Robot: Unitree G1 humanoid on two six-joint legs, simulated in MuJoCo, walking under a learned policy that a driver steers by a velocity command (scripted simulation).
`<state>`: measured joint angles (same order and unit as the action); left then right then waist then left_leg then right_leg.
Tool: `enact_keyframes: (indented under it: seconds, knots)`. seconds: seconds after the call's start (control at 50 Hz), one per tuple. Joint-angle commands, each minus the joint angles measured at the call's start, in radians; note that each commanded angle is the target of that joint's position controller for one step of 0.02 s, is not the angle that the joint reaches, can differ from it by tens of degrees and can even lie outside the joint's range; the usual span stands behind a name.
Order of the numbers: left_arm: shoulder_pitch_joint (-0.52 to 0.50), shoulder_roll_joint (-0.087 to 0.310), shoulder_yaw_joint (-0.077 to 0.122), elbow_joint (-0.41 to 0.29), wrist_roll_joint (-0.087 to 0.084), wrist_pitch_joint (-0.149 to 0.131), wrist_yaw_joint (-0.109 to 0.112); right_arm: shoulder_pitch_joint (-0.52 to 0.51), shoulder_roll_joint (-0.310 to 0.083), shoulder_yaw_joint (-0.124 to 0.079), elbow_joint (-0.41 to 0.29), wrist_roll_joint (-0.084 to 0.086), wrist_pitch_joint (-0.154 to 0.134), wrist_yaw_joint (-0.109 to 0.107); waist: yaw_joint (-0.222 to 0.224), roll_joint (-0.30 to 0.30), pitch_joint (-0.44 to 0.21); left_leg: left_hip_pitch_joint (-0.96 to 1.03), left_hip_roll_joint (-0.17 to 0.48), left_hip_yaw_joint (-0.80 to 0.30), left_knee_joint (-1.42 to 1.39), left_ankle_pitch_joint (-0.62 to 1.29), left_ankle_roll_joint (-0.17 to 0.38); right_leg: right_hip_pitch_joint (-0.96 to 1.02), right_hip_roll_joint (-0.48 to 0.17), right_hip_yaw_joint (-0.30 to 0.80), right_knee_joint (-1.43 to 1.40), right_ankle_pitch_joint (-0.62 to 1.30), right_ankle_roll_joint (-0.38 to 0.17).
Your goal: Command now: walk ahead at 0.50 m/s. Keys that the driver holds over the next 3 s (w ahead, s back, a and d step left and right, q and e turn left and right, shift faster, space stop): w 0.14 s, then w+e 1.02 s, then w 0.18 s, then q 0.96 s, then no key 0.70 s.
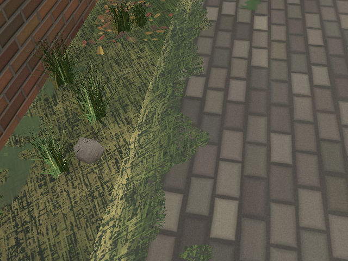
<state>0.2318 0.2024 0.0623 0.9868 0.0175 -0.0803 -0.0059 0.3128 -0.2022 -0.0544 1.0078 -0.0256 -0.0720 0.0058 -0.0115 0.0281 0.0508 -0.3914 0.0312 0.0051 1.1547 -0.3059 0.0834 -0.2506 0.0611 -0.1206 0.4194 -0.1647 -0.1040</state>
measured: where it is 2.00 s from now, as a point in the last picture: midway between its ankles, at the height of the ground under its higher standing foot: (248, 177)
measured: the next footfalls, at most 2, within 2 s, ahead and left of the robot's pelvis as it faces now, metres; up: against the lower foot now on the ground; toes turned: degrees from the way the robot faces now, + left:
left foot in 0.40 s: +0.39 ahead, +0.11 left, +0.00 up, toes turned -3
right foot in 0.96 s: +0.59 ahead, -0.15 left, +0.00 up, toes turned -30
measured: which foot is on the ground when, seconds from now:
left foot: up 0.00-0.38, down 0.40-0.96, up 0.98-1.00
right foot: down 0.00-0.40, up 0.42-0.94, down 0.96-1.00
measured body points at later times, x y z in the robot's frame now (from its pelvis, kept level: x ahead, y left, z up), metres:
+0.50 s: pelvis +0.27 +0.04 -0.01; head +0.30 +0.04 +0.44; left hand +0.26 +0.29 -0.16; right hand +0.40 -0.22 -0.12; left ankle +0.35 +0.11 -0.74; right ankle +0.10 -0.05 -0.66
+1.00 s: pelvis +0.50 -0.05 -0.02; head +0.53 -0.08 +0.42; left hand +0.77 +0.08 -0.13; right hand +0.36 -0.27 -0.17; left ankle +0.37 +0.12 -0.69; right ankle +0.55 -0.14 -0.74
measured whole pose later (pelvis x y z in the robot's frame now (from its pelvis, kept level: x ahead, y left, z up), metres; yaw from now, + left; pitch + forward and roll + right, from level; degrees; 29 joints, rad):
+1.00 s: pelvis +0.50 -0.05 -0.02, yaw -26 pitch +1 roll +1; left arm 0.05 0.22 0.06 0.79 0.05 -0.03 -0.04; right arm 0.40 -0.21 -0.06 0.96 -0.02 -0.05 -0.01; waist -0.04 0.00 0.07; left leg -0.08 0.13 0.25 0.87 -0.49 -0.02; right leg -0.45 0.05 -0.12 0.63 -0.19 -0.15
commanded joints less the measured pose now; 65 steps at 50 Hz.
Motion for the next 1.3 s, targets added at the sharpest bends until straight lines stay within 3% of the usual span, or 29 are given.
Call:
enact_keyframes:
  seconds: [0.02, 0.06, 0.12, 0.28, 0.34, 0.38, 0.4, 0.42, 0.44, 0.46, 0.48, 0.5, 0.54, 0.64, 0.76, 0.84, 0.9, 0.94, 0.96, 0.98, 1.0, 1.02, 1.04, 1.06, 1.08, 1.1, 1.12, 1.18, 1.3]
  knots:
    - [0.102, 0.055, 0.001, 0.005, -0.007, -0.030, 0.006, 0.095, -0.020, -0.008, -0.021, -0.017, 0.022, 0.013, -0.027, -0.075, -0.009, -0.115, 0.059, -0.025, -0.021, 0.048, -0.019, 0.073, -0.277, 0.285, -0.269, 0.156, -0.107]
    - [0.136, 0.085, 0.005, 0.013, -0.007, -0.035, 0.008, 0.014, -0.031, -0.010, -0.049, -0.016, 0.031, 0.019, -0.023, -0.067, 0.014, -0.188, 0.075, -0.007, -0.079, 0.108, -0.036, 0.089, -0.265, 0.250, -0.296, 0.174, -0.107]
    - [0.198, 0.083, -0.001, 0.025, -0.008, -0.032, 0.007, -0.126, -0.041, -0.008, -0.097, -0.009, 0.036, 0.023, 0.008, -0.074, 0.038, -0.276, 0.087, 0.019, -0.204, 0.208, -0.059, 0.139, -0.246, 0.212, -0.312, 0.234, -0.095]
    - [0.325, 0.095, -0.006, 0.053, -0.001, -0.021, 0.019, -0.376, -0.040, 0.008, -0.193, 0.004, 0.020, 0.020, 0.077, -0.094, 0.051, -0.272, 0.026, 0.052, -0.520, 0.282, -0.071, 0.305, -0.249, 0.240, -0.229, 0.421, -0.108]
    - [0.298, 0.120, 0.004, 0.046, 0.008, -0.016, 0.027, -0.373, -0.065, 0.004, -0.216, 0.010, 0.003, 0.016, 0.052, -0.108, 0.041, -0.199, 0.005, 0.039, -0.588, 0.197, -0.046, 0.345, -0.271, 0.273, -0.155, 0.519, -0.101]
    - [0.248, 0.140, 0.012, 0.032, 0.006, -0.015, 0.023, -0.210, -0.098, -0.012, -0.175, 0.010, -0.013, 0.004, -0.023, -0.108, -0.032, 0.044, -0.047, 0.057, -0.668, 0.147, -0.018, 0.301, -0.239, 0.257, 0.010, 0.682, -0.067]
    - [0.225, 0.133, 0.011, 0.022, -0.003, -0.015, 0.018, -0.047, -0.132, -0.028, -0.129, -0.003, -0.026, -0.008, -0.093, -0.066, -0.129, 0.279, -0.022, 0.037, -0.713, 0.200, 0.009, 0.209, -0.187, 0.218, 0.202, 0.619, -0.045]
    - [0.218, 0.086, 0.000, -0.023, -0.016, -0.018, 0.014, 0.123, -0.221, -0.050, -0.117, -0.032, -0.034, -0.023, -0.142, 0.040, -0.282, 0.538, 0.222, -0.210, -0.724, 0.104, 0.054, 0.017, -0.116, 0.175, 0.496, 0.281, -0.028]
    - [0.343, -0.008, -0.013, -0.042, -0.054, -0.008, 0.018, 0.109, -0.297, -0.068, -0.126, -0.038, -0.023, -0.014, -0.068, 0.267, -0.385, 0.729, 0.454, -0.625, -0.842, 0.053, 0.162, -0.302, 0.033, 0.114, 0.781, -0.377, 0.001]
    - [0.291, 0.095, 0.010, -0.025, -0.021, 0.008, 0.024, 0.021, -0.201, -0.051, -0.148, -0.017, -0.006, -0.010, -0.044, 0.089, -0.287, 0.607, 0.404, -0.612, -0.878, -0.065, 0.138, -0.362, -0.045, 0.186, 0.861, -0.316, -0.013]
    - [0.218, 0.096, 0.016, -0.039, -0.013, 0.011, 0.015, -0.064, -0.124, -0.029, -0.160, -0.008, -0.008, -0.008, -0.021, 0.018, -0.143, 0.454, 0.359, -0.446, -0.904, -0.060, 0.108, -0.369, -0.084, 0.190, 0.839, -0.221, -0.011]
    - [0.185, 0.067, 0.014, -0.048, -0.010, 0.013, 0.008, -0.097, -0.093, -0.020, -0.157, -0.008, -0.014, -0.006, -0.004, 0.003, -0.077, 0.350, 0.316, -0.324, -0.940, 0.030, 0.085, -0.344, -0.115, 0.185, 0.804, -0.166, -0.005]
    - [0.180, 0.050, 0.018, -0.055, 0.011, 0.038, -0.010, -0.083, -0.065, -0.012, -0.135, 0.000, -0.024, -0.015, 0.030, 0.050, -0.034, 0.248, 0.253, -0.161, -0.977, 0.130, 0.046, -0.297, -0.145, 0.173, 0.760, -0.129, 0.011]
    - [0.053, 0.039, 0.017, -0.114, 0.017, 0.071, -0.034, 0.007, -0.087, -0.017, -0.101, 0.010, -0.055, -0.017, 0.035, 0.046, -0.009, 0.264, 0.244, 0.005, -1.011, 0.313, 0.055, -0.412, -0.169, 0.146, 0.715, 0.001, 0.034]
    - [-0.170, 0.032, -0.003, -0.202, 0.014, 0.068, -0.058, 0.068, -0.110, -0.018, -0.082, 0.007, -0.053, -0.019, -0.002, 0.046, 0.037, 0.308, 0.220, 0.162, -1.012, 0.424, 0.046, -0.407, -0.152, 0.066, 0.393, 0.170, 0.042]
    - [-0.263, 0.047, -0.006, -0.248, 0.021, 0.067, -0.067, 0.130, -0.141, -0.026, -0.061, 0.005, -0.037, -0.029, -0.027, 0.046, 0.053, 0.430, 0.256, 0.216, -0.970, 0.535, 0.041, -0.378, -0.127, 0.003, 0.261, 0.097, 0.003]
    - [-0.217, 0.070, 0.005, -0.247, 0.027, 0.068, -0.058, 0.130, -0.178, -0.035, -0.057, 0.002, -0.015, -0.037, 0.004, 0.077, 0.008, 0.503, 0.263, 0.267, -0.804, 0.920, 0.026, -0.263, -0.047, -0.049, 0.215, -0.049, -0.049]
    - [-0.032, 0.105, 0.027, -0.197, 0.027, 0.057, -0.044, 0.118, -0.207, -0.042, -0.064, 0.005, 0.007, -0.034, 0.081, 0.072, -0.104, 0.485, 0.258, 0.284, -0.501, 1.010, 0.016, -0.053, 0.029, -0.057, 0.144, -0.097, -0.097]
    - [0.130, 0.156, 0.051, -0.147, 0.038, 0.048, -0.029, 0.100, -0.203, -0.041, -0.084, 0.007, 0.012, -0.029, 0.156, 0.011, -0.195, 0.326, 0.236, 0.295, -0.240, 0.803, -0.019, 0.192, -0.001, 0.032, 0.067, -0.087, -0.136]
    - [0.158, 0.274, 0.080, -0.151, 0.045, 0.045, -0.015, 0.125, -0.089, -0.017, -0.150, 0.020, 0.008, -0.016, 0.115, -0.193, -0.284, -0.082, 0.119, 0.282, 0.102, 0.055, -0.071, 0.499, -0.302, 0.480, 0.032, -0.167, -0.240]
    - [0.174, 0.322, 0.088, -0.176, 0.014, 0.058, -0.011, 0.043, -0.141, -0.029, -0.209, 0.014, -0.004, -0.003, 0.121, -0.177, -0.341, -0.299, -0.034, 0.076, 0.290, -0.260, -0.102, 0.567, -0.424, 0.893, -0.130, -0.112, -0.325]
    - [0.146, 0.294, 0.081, -0.159, 0.005, 0.066, -0.004, -0.068, -0.150, -0.030, -0.234, 0.012, -0.012, 0.002, 0.119, -0.063, -0.198, -0.400, 0.035, -0.008, 0.275, -0.144, -0.090, 0.488, -0.388, 0.710, -0.147, -0.046, -0.285]
    - [0.097, 0.242, 0.067, -0.156, -0.006, 0.063, 0.001, -0.063, -0.134, -0.021, -0.232, 0.018, -0.024, 0.003, 0.079, -0.040, -0.099, -0.368, 0.071, -0.007, 0.184, -0.050, -0.084, 0.346, -0.353, 0.585, -0.156, 0.061, -0.246]
    - [0.044, 0.201, 0.056, -0.164, -0.008, 0.055, 0.003, -0.041, -0.131, -0.022, -0.212, 0.010, -0.023, -0.001, 0.031, -0.002, -0.053, -0.296, 0.099, -0.015, 0.095, -0.015, -0.085, 0.237, -0.291, 0.490, -0.168, 0.175, -0.200]
    - [-0.002, 0.164, 0.044, -0.170, -0.021, 0.048, 0.005, -0.021, -0.131, -0.024, -0.202, -0.012, -0.003, -0.001, -0.007, 0.007, -0.042, -0.228, 0.112, -0.019, 0.049, 0.007, -0.090, 0.169, -0.222, 0.409, -0.181, 0.225, -0.154]
    - [0.000, 0.168, 0.040, -0.178, -0.022, 0.037, 0.005, 0.023, -0.119, -0.021, -0.202, -0.021, 0.016, 0.002, -0.025, -0.053, -0.070, -0.176, 0.113, -0.021, 0.025, 0.007, -0.104, 0.131, -0.227, 0.391, -0.185, 0.306, -0.174]
    - [0.021, 0.164, 0.038, -0.172, -0.025, 0.025, 0.003, 0.015, -0.121, -0.021, -0.207, -0.026, 0.031, 0.004, -0.028, -0.047, -0.071, -0.172, 0.112, -0.016, 0.012, -0.001, -0.117, 0.122, -0.214, 0.384, -0.184, 0.374, -0.182]
    - [0.086, 0.191, 0.042, -0.160, -0.020, 0.012, 0.002, -0.073, -0.115, -0.018, -0.238, -0.023, 0.048, 0.012, -0.007, -0.043, -0.043, -0.233, 0.103, 0.002, -0.095, 0.086, -0.139, 0.108, -0.178, 0.359, -0.216, 0.335, -0.166]
    - [0.222, 0.175, 0.026, -0.124, -0.019, 0.005, 0.005, -0.260, -0.112, -0.007, -0.296, -0.015, 0.046, 0.023, 0.067, -0.083, -0.015, -0.335, 0.080, 0.014, -0.336, 0.282, -0.119, 0.254, -0.182, 0.346, -0.230, 0.411, -0.098]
